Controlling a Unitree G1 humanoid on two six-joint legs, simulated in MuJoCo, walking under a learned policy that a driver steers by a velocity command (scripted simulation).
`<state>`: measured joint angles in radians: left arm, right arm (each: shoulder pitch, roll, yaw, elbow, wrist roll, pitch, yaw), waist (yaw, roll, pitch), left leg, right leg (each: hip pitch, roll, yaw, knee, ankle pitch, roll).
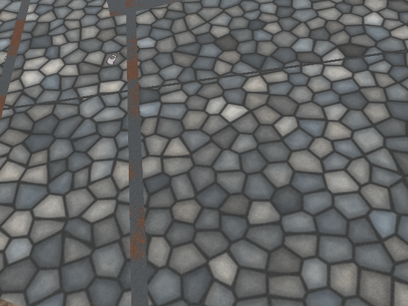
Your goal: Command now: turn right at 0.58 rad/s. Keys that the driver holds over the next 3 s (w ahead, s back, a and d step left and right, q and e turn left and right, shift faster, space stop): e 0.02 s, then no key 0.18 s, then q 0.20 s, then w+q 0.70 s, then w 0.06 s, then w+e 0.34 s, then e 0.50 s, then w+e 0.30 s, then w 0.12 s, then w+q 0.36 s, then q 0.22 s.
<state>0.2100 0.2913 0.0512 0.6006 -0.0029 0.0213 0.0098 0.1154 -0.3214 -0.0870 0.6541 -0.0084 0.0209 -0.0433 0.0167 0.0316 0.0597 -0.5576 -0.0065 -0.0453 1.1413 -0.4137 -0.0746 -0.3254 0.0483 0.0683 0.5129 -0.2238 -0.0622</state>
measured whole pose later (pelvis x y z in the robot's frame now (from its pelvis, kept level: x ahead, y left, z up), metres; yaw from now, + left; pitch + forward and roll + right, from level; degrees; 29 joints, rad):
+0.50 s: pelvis +0.02 +0.03 -0.01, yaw +0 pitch +0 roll -1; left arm 0.19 0.26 0.04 0.66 0.02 0.00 0.02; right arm 0.22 -0.26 -0.04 0.68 0.01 -0.01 -0.01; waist 0.01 -0.01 0.02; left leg -0.26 -0.03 -0.12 0.57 -0.31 0.00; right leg -0.26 0.07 0.06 0.58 -0.35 -0.02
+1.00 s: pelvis +0.19 +0.12 -0.03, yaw +17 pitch +2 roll -1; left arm 0.40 0.32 0.07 0.79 -0.01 -0.05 0.01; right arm 0.05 -0.30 -0.05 0.54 0.03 -0.03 0.05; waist 0.08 0.01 0.06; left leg -0.54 -0.02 0.04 0.68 -0.15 0.08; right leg -0.05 -0.11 -0.11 0.75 -0.53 0.05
